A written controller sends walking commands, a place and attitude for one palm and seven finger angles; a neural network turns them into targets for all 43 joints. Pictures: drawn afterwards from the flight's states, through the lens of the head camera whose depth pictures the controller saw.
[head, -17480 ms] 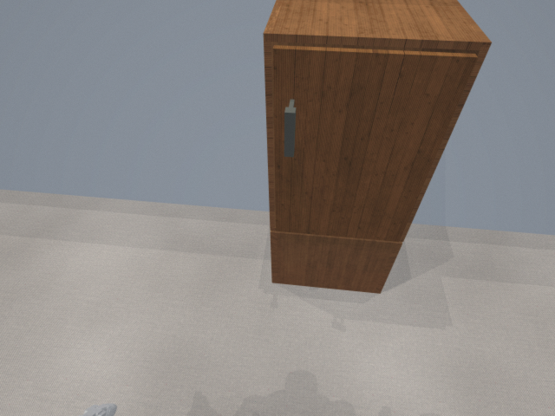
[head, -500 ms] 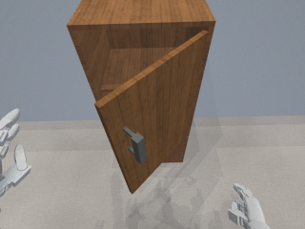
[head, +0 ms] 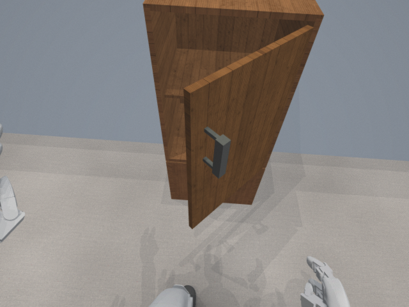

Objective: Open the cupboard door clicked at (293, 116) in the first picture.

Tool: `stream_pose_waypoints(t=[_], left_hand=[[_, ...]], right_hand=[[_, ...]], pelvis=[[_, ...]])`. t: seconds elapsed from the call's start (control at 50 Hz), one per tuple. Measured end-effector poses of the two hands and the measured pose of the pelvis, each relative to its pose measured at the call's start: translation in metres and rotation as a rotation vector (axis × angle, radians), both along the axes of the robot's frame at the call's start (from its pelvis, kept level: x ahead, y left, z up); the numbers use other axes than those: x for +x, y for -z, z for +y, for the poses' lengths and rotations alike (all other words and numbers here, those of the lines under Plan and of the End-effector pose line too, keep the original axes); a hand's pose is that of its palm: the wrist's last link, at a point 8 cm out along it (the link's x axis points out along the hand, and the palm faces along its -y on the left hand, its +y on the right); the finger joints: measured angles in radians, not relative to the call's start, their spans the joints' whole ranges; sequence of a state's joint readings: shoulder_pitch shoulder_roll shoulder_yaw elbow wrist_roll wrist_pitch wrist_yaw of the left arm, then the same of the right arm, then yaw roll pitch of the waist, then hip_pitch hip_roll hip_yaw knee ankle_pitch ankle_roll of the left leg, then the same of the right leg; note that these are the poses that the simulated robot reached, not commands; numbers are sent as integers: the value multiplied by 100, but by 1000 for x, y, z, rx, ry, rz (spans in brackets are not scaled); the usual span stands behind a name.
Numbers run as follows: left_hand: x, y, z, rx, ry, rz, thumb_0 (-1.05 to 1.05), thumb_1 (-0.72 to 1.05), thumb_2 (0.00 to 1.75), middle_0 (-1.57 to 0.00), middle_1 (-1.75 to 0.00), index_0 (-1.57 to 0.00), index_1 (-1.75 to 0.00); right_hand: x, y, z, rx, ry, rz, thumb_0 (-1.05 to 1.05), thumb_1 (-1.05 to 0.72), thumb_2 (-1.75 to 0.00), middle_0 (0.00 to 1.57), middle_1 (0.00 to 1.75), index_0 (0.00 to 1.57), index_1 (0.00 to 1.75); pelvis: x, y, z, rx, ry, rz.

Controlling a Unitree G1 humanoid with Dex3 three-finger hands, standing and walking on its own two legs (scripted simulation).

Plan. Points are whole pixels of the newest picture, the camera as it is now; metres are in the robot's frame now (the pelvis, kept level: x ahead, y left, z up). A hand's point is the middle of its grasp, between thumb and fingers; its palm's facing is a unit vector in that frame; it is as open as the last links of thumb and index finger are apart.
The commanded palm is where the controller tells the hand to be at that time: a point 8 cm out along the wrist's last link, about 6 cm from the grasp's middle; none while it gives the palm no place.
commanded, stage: step back with the hand held close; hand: left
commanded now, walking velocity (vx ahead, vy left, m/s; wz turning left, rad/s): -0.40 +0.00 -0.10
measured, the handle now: (214, 152) +0.43 +0.01 +0.04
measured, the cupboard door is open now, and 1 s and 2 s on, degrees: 47 47 47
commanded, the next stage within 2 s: stop stepping back and stand still in 0.28 s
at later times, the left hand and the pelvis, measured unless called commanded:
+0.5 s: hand out of the picture +0.08 +0.28 +0.19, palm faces +0.35 -0.81 -0.47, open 7.4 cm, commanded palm +0.04 +0.33 +0.19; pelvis -0.13 +0.04 -0.01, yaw -5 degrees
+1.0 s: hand out of the picture -0.03 +0.31 +0.20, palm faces +0.44 -0.76 -0.48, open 7.4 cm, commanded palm -0.08 +0.33 +0.19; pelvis -0.24 +0.05 +0.01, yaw -5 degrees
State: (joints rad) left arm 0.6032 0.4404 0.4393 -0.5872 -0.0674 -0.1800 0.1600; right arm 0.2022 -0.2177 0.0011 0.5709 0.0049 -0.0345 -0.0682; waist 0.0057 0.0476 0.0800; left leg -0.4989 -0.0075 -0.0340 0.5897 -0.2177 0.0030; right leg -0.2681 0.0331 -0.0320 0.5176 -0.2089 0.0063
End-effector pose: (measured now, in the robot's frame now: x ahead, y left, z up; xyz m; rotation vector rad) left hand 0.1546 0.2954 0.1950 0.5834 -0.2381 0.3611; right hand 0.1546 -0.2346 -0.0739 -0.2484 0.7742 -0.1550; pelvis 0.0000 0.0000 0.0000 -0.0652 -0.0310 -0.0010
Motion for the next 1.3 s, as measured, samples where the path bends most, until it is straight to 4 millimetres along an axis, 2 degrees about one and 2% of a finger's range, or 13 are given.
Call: stream_pose_waypoints(t=[0.1, 0.22, 0.34, 0.44, 0.48, 0.58, 0.7, 0.78, 0.84, 0.92, 1.04, 1.18, 1.3], left_hand=[[-20, 9, 20, -56, -25, -76, 1, 89, 90, -22, -30, -22, -30], [-25, 7, 46, -66, -51, -103, 2, 89, 90, -21, -30, -21, -30], [-62, -10, 32, -69, 49, -125, 2, 89, 90, -21, -30, -21, -30], [-99, -13, 20, 33, 125, -137, 1, 89, 90, -21, -30, -21, -30], [-109, -11, 23, 30, 136, -125, 1, 89, 90, -21, -30, -21, -30], [-117, -1, 47, -28, 84, -146, 1, 89, 90, -22, -30, -22, -30], [-109, 8, 48, -163, 71, -107, 1, 89, 90, -21, -30, -21, -30], [-144, -4, 21, -99, 167, -30, 2, 89, 90, -21, -30, -21, -30], [-186, -16, 9, 48, 217, -10, 2, 89, 90, -21, -30, -21, -30], [-222, -25, 19, 121, 184, -61, 1, 89, 90, -22, -31, -22, -30], [-233, -16, 61, -22, -59, -80, 1, 89, 90, -22, -30, -22, -30], [-245, 5, 46, -80, 15, -64, 2, 89, 90, -21, -30, -21, -30], [-253, -18, 40, 59, 27, -79, 2, 89, 90, -22, -30, -21, -30]], right_hand=[[-19, 4, 8, -47, 24, 9, 1, -90, -89, 20, 30, 21, 30], [-41, -7, 35, -29, -14, -18, 1, -90, -89, 20, 30, 20, 30], [-60, -20, 53, 14, -60, -51, 1, -90, -89, 20, 30, 21, 30], [-79, -6, 55, 37, -78, -120, 1, -90, -89, 20, 30, 21, 30], [-97, 3, 53, 36, -49, -103, 1, -90, -89, 20, 30, 21, 30], [-155, 9, 48, 21, 57, -50, 1, -90, -89, 20, 30, 21, 30], [-220, -3, 47, 11, 105, -40, 1, -90, -89, 20, 30, 20, 30], [-256, -16, 43, 27, 129, -55, 1, -90, -89, 20, 30, 21, 30], [-271, -7, 34, 30, 131, -67, 1, -90, -89, 20, 30, 21, 30], [-291, 12, 25, 6, 132, 28, 1, -90, -90, 20, 30, 21, 30], [-306, 2, 25, 3, 137, 19, 1, -90, -89, 20, 30, 20, 30], [-301, -6, 37, -41, 87, -77, 1, -90, -90, 20, 30, 20, 30], [-297, 4, 53, 67, 71, -73, 1, -90, -90, 20, 30, 20, 30]], pelvis=[[-11, 7, 18, -12, 6, -12], [-47, -1, 27, -50, -10, 7], [-78, -7, 30, -42, 11, 85], [-118, 13, 33, 37, 81, 111], [-129, 15, 40, 1, 88, 68], [-127, 15, 48, 27, 114, 8], [-171, -1, 53, 50, 103, -45], [-195, -13, 50, 45, 104, -29], [-215, -2, 48, 83, 108, -3], [-235, 2, 48, 79, 101, 7], [-250, -15, 50, 110, 78, 47], [-268, -6, 64, 104, 43, 23], [-265, -5, 51, 109, 30, 11]])
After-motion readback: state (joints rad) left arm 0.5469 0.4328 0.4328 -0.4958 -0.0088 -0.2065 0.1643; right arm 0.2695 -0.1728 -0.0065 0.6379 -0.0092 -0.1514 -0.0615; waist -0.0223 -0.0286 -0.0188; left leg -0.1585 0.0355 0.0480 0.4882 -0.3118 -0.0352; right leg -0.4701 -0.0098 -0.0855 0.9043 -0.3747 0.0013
